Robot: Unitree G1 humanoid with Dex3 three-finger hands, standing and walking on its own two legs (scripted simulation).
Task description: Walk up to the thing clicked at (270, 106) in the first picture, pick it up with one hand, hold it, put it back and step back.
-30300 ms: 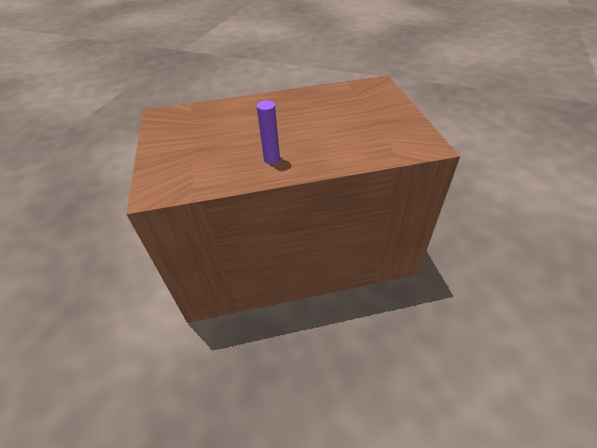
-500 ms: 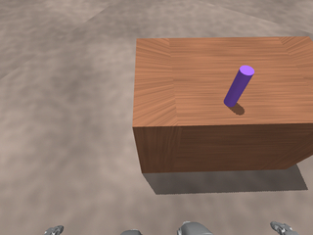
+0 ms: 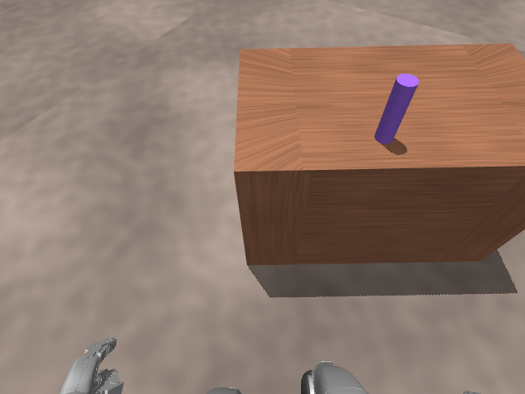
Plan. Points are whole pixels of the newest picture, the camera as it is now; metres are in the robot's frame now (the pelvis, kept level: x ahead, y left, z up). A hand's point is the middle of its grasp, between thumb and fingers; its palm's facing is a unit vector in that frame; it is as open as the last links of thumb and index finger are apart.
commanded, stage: step back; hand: right
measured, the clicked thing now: (394, 111) +0.73 -0.28 -0.06
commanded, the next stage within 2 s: none
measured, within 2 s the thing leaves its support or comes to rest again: neither
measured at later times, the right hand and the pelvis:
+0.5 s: hand out of the picture -0.03 -0.31 -0.14, palm faces +0.05 +0.93 -0.37, open 7.4 cm; pelvis -0.15 -0.04 +0.01, yaw -6 degrees
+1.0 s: hand out of the picture -0.19 -0.31 -0.12, palm faces -0.03 +0.91 -0.42, open 7.4 cm; pelvis -0.31 -0.05 +0.01, yaw -2 degrees
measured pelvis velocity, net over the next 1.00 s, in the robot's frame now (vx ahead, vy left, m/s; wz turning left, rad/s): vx -0.31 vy -0.05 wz -0.03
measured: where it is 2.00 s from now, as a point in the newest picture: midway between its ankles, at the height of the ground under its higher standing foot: outside the picture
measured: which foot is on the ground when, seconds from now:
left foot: down 0.00-0.42, up 0.44-0.72, down 0.74-1.00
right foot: down 0.00-0.00, up 0.02-0.36, down 0.38-0.78, up 0.80-1.00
